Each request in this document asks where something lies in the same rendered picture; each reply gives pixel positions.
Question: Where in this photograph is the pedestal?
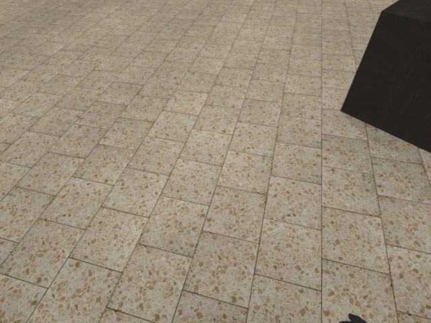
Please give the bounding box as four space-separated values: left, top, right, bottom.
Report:
341 0 431 153

